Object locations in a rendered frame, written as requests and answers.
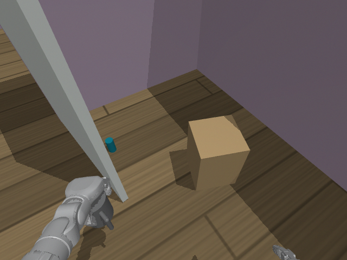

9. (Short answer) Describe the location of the left robot hand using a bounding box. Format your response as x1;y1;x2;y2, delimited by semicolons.
65;176;112;226

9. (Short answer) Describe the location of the right robot hand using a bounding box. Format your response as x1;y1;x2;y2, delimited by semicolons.
273;245;299;260

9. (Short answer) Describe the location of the left robot arm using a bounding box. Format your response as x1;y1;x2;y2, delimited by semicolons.
21;194;91;260

